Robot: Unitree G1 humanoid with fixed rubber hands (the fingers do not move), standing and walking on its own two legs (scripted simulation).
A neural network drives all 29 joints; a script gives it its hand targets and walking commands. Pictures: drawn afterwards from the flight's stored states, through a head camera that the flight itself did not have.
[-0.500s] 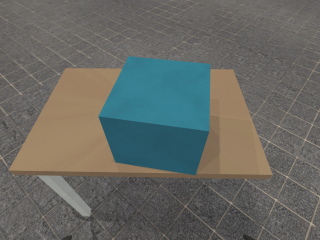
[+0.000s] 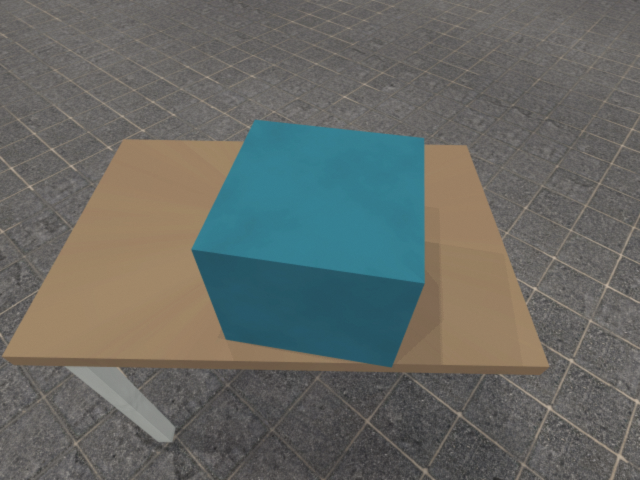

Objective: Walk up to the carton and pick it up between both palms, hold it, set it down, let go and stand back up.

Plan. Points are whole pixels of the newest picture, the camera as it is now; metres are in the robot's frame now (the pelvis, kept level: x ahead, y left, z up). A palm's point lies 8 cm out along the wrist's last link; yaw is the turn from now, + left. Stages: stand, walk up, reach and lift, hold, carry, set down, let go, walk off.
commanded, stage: walk up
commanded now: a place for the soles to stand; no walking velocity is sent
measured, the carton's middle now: (322, 241) +0.45 -0.01 +0.01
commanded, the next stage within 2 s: reach and lift in 1.30 s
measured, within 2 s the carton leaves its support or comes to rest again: neither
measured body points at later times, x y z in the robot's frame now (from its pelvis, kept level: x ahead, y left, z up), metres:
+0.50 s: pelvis +0.01 +0.00 -0.01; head +0.03 -0.01 +0.44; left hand +0.11 +0.26 -0.11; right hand +0.11 -0.27 -0.12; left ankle -0.01 +0.11 -0.73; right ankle -0.01 -0.12 -0.73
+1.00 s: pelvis +0.00 +0.01 +0.00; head +0.00 +0.01 +0.45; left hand +0.10 +0.26 -0.11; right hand +0.06 -0.26 -0.12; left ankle -0.01 +0.11 -0.73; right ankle -0.01 -0.12 -0.73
